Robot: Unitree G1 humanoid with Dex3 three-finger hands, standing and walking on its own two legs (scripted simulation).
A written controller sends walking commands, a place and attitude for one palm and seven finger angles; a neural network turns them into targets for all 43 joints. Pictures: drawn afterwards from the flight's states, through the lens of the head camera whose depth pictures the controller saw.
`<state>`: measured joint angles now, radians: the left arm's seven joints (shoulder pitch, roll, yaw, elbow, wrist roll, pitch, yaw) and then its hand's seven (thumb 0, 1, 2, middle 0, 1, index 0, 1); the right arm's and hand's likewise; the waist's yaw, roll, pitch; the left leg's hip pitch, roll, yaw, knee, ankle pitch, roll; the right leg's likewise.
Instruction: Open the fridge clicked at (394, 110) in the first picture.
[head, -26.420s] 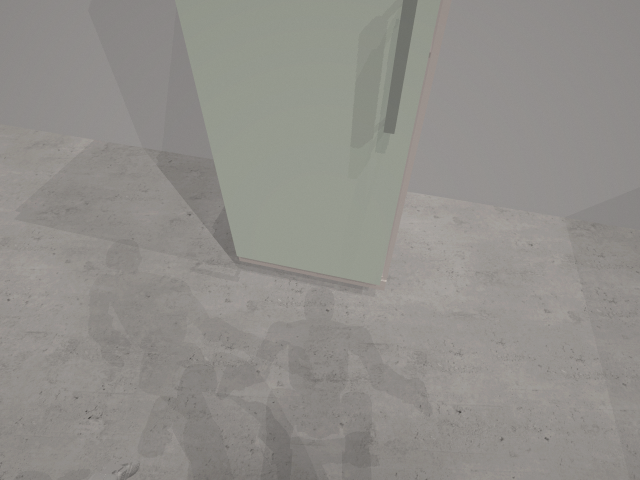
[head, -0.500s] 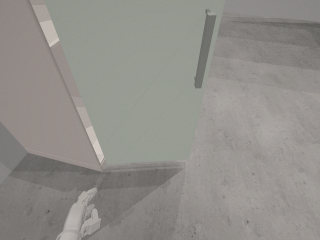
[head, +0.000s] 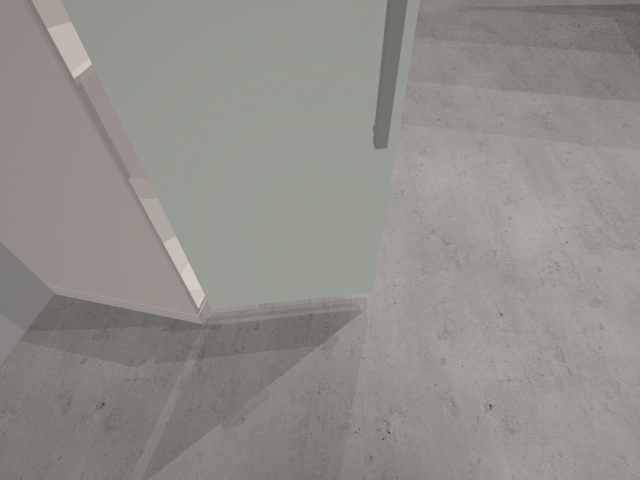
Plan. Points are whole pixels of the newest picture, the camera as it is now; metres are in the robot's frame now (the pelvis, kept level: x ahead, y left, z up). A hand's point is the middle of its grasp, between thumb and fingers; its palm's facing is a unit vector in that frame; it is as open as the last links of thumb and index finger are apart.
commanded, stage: let the arm hang, fingers relaxed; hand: right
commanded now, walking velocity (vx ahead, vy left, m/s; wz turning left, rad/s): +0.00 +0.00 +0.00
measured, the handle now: (385, 74) +0.74 -0.07 +0.12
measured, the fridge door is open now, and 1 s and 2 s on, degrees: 71 71 71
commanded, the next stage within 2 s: look to check the result in 0.60 s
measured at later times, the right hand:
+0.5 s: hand out of the picture +0.02 -0.19 -0.18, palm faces -0.03 +0.98 -0.17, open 7.3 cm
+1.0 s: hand out of the picture +0.01 -0.20 -0.17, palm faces -0.03 +0.98 -0.20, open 7.4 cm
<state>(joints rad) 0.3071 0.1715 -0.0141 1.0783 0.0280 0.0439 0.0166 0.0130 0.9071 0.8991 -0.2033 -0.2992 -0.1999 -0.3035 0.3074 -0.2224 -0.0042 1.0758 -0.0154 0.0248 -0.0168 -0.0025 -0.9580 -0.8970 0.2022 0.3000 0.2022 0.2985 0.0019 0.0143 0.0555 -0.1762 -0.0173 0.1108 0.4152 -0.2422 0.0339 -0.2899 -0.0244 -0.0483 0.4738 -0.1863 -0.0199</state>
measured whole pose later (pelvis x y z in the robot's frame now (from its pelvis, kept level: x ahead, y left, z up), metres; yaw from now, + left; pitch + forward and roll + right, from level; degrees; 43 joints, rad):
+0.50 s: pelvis +0.01 -0.02 +0.00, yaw +2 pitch -1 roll +0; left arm 0.25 0.16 -0.01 1.12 0.03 0.00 0.03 0.01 0.92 0.90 -0.20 -0.30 -0.20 -0.30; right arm 0.25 -0.16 0.00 1.13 -0.02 0.00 -0.03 0.01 -0.92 -0.90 0.20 0.30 0.20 0.30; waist 0.01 0.01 0.01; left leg -0.16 0.02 0.06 0.40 -0.23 0.00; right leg -0.23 0.01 -0.10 0.40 -0.17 -0.05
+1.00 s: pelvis +0.02 -0.03 +0.00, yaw +2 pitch +0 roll +0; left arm 0.24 0.16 -0.01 1.13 0.02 0.00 0.02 0.01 0.91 0.90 -0.20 -0.30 -0.20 -0.30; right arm 0.26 -0.17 0.00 1.15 -0.02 0.00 -0.03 0.00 -0.91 -0.90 0.20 0.30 0.20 0.30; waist 0.00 0.01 0.04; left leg -0.13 0.03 0.06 0.38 -0.24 -0.01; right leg -0.21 0.02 -0.10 0.38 -0.18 -0.06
